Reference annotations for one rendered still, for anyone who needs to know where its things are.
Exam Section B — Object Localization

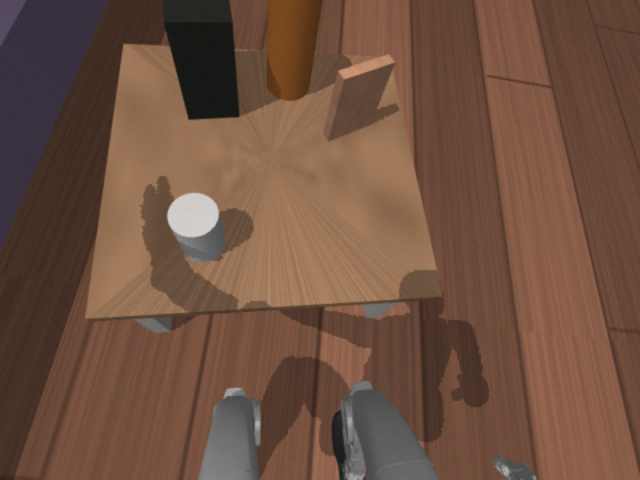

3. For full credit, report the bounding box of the right robot hand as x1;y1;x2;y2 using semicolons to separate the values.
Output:
493;456;537;480

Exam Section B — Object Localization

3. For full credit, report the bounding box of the right robot foot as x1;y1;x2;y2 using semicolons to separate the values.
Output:
332;410;365;480

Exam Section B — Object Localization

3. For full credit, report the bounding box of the coffee table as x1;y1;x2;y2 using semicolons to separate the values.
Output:
85;44;443;333

